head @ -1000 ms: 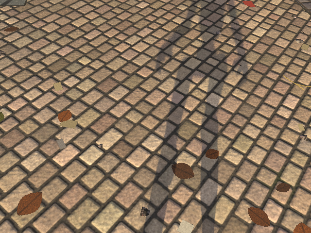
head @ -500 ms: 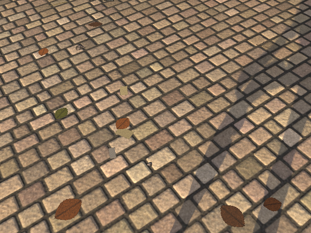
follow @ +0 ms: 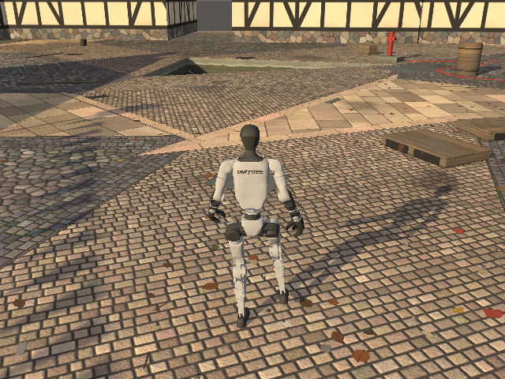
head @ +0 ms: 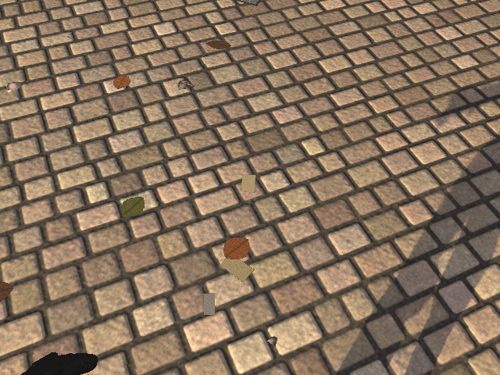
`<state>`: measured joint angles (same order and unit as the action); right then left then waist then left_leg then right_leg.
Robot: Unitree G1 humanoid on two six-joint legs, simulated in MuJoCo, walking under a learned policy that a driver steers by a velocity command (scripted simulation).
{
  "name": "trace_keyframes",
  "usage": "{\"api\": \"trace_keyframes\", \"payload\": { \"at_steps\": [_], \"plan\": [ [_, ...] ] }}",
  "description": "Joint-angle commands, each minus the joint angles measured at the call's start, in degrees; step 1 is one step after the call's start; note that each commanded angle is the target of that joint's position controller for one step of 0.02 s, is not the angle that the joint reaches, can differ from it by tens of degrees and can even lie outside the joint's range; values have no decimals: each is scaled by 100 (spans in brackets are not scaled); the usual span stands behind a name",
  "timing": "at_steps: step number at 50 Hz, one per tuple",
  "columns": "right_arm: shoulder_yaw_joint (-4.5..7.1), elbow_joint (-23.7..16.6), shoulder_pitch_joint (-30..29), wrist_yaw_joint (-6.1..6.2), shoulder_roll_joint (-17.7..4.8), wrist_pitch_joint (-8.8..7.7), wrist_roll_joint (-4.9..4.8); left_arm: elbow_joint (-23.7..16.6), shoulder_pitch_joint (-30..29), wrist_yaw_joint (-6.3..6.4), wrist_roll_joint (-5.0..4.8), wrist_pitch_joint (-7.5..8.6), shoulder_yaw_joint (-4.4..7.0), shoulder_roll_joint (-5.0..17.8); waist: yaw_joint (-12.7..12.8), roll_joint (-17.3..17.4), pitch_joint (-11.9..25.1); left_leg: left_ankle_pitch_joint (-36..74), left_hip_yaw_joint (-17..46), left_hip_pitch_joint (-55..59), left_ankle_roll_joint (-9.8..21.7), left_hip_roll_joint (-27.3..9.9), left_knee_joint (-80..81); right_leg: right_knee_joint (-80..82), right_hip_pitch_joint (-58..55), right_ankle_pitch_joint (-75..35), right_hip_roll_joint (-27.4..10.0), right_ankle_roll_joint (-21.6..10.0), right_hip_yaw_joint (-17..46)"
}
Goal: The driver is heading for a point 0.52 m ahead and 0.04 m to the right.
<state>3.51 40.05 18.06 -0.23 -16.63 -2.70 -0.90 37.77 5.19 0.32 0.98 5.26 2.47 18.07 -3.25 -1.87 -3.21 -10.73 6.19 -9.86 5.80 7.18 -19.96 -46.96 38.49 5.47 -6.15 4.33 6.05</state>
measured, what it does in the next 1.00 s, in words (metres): walks ahead: right foot, then left foot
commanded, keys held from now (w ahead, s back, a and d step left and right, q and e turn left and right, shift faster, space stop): w+q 0.16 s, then w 0.34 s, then no key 0.50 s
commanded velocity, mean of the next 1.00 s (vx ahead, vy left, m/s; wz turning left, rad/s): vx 0.35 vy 0.00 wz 0.23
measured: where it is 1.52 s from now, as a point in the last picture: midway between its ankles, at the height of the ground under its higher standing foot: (233, 369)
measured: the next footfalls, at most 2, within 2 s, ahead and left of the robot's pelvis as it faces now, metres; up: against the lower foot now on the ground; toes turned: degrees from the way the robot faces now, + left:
right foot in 0.18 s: +0.29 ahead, -0.15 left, +0.00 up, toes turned +11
left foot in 0.66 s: +0.49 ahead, +0.15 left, +0.00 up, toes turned +12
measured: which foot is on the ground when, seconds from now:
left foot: down 0.00-0.20, up 0.22-0.64, down 0.66-1.00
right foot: up 0.00-0.16, down 0.18-0.68, up 0.70-0.98, down 1.00-1.00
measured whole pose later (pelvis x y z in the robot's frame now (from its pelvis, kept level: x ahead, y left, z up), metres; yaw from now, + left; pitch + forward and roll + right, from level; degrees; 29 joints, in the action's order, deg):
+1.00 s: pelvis +0.42 +0.04 -0.01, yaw +11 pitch -1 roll +2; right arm 1.1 46.7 8.5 -0.9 -13.1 -1.3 1.2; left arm 46.9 11.7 2.0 1.1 -1.3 1.7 16.2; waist -0.3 -2.5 -1.6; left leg -9.4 -2.1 -16.8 3.1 4.0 -26.6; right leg -31.8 17.4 13.1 -4.3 2.7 2.7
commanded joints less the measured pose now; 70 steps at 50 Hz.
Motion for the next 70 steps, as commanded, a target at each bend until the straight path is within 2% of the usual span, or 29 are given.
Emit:
{"api": "trace_keyframes", "payload": {
  "at_steps": [1,6,8,9,10,11,12,13,14,15,18,23,27,30,32,33,34,35,36,37,39,42,46,49,51,52,55,60,70],
  "plan": [
    [275,-318,-38,94,-1012,-39,-41,-407,-467,-47,-52,79,24,229,-60,573,265,809,885,-644,718,-1067,552,1094,-954,-1000,459,68,-346],
    [269,-177,186,129,-961,44,-76,-495,-625,-166,-153,194,165,561,-10,838,320,412,1768,136,561,-1427,-163,1833,-1246,-430,598,-187,-59],
    [246,-208,45,124,-859,74,-57,-344,5,-142,-158,240,270,684,364,963,470,639,1863,119,385,-1330,-669,2141,-2073,-171,610,-445,-197],
    [140,-231,76,102,-569,55,-8,-246,635,-107,-80,272,352,861,656,790,995,727,1540,-77,197,-1050,-1589,2144,-3125,-150,237,-717,14],
    [-2,-294,350,101,-174,41,126,-178,1453,-66,-21,257,403,1141,819,-99,1859,-746,927,-817,-49,-600,-3260,2081,-4585,69,-812,-1068,1162],
    [-37,-400,1078,104,-140,-18,-146,141,1806,-148,-2,189,506,1477,457,-2074,2101,-2392,405,-2856,-350,-61,-4883,2854,-5738,1763,-1823,-2022,4067],
    [69,-198,915,131,-738,-21,-193,9,1556,-186,-126,182,380,858,616,-1030,1467,-2057,636,-3391,-444,-451,-5429,3155,-5326,2855,-1668,-1889,4103],
    [124,-268,242,121,-928,-6,-139,-6,1345,-166,-124,144,291,545,744,-494,835,-1529,493,-3462,-467,-629,-5505,3130,-4739,2544,-1382,-1650,3049],
    [109,-343,-117,126,-839,-4,-57,-21,1114,-169,-62,116,246,485,661,-100,511,-1200,325,-3296,-487,-784,-5333,3198,-4124,1764,-1111,-1561,2362],
    [117,-419,-356,111,-761,-28,18,35,985,-161,-47,104,215,394,590,-80,268,-956,301,-3239,-491,-937,-4984,3283,-3739,1093,-913,-1582,1904],
    [49,-392,-271,26,-435,-35,0,178,1007,-143,-78,140,175,315,392,-410,303,-752,-9,-2773,-526,-1140,-4298,3555,-3327,43,-613,-1617,1110],
    [-112,-595,-1081,-50,-163,-114,63,403,1196,-107,-169,84,261,703,600,-261,162,296,-332,-2684,-641,-1248,-2529,3878,-3247,-567,-568,-1694,388],
    [-116,-715,-1692,-129,-203,-189,35,638,1521,-92,-204,-27,260,823,788,-294,74,1100,-553,-2073,-639,-971,-1459,3667,-3271,-1416,-502,-1503,-14],
    [-39,-752,-1700,-194,-357,-229,56,767,1576,-50,-230,-131,264,877,620,-398,266,1103,-501,-1605,-424,-815,-995,3101,-3620,-2168,-587,-1244,-57],
    [95,-465,-883,-157,-595,-228,146,742,1393,-10,-238,-156,243,847,129,-291,744,1608,-635,-288,-186,-633,-555,2160,-3448,-2832,-306,-966,-256],
    [184,-356,-371,-95,-910,-221,206,683,1441,4,-152,-128,166,657,-77,19,1173,3117,-300,740,12,-1099,-602,1253,-2957,-2095,22,-698,-476],
    [195,-374,60,-20,-1249,-151,388,578,1934,-15,42,-81,-22,179,15,1247,2043,5356,1333,2660,803,-2607,-1100,-639,-1369,1018,580,-297,-667],
    [117,-308,132,-43,-968,-54,271,798,2541,-43,-51,-107,-64,161,116,1727,2874,5292,2312,2847,1480,-3214,-883,-1698,-1040,3440,736,-137,-138],
    [76,-298,-132,-93,-782,11,138,844,2281,-51,-185,-177,82,689,63,1165,2335,4168,1960,2142,1317,-2874,-588,-2082,-800,3351,513,-97,6],
    [26,-303,-534,-106,-626,17,92,743,1776,-22,-235,-247,101,697,134,873,1597,3445,1478,1537,1059,-2554,-396,-2062,-497,3111,351,-84,-149],
    [-67,-288,-1206,-140,-383,-13,146,741,1537,101,-118,-451,112,541,457,644,983,2784,831,125,762,-2134,37,-1333,-1025,2489,62,10,-164],
    [-31,-156,-1581,-135,-425,-42,280,857,1764,187,-59,-598,60,256,700,944,932,2497,255,-890,767,-1824,356,-417,-2141,1852,155,107,-375],
    [-29,128,-1457,-51,-481,12,238,798,1275,208,-46,-646,47,259,493,863,941,892,316,-901,718,-1823,479,733,-2617,1033,193,-25,-385],
    [-118,299,-1459,-37,-315,75,173,792,1103,179,43,-642,41,233,583,674,582,-1095,339,-1302,306,-1544,466,1849,-3225,332,274,-241,-446],
    [-160,481,-998,-55,-229,60,245,648,917,214,56,-617,93,656,315,45,296,-1684,137,-1476,-194,-1077,173,2233,-3292,-191,-230,-505,19],
    [-125,522,-898,-20,-274,90,205,782,803,192,-10,-606,166,801,187,-544,171,-1313,-263,-1071,-350,-791,61,2281,-2543,1062,-66,-634,-73],
    [-113,645,-1063,78,-318,176,181,818,649,132,34,-467,23,250,286,-401,155,-563,-282,-484,-318,-844,-266,2467,-2192,1013,122,-394,-188],
    [-100,934,-973,90,-306,177,145,1019,766,148,-42,-382,24,314,348,-61,489,612,-336,-203,-287,-865,-462,2190,-2645,-76,184,-358,-296],
    [-78,1478,-1014,157,-344,289,101,1407,742,176,-62,-453,1,256,337,205,424,1100,-346,82,-310,-890,-492,2245,-2724,-284,300,-377,-419]
  ]
}}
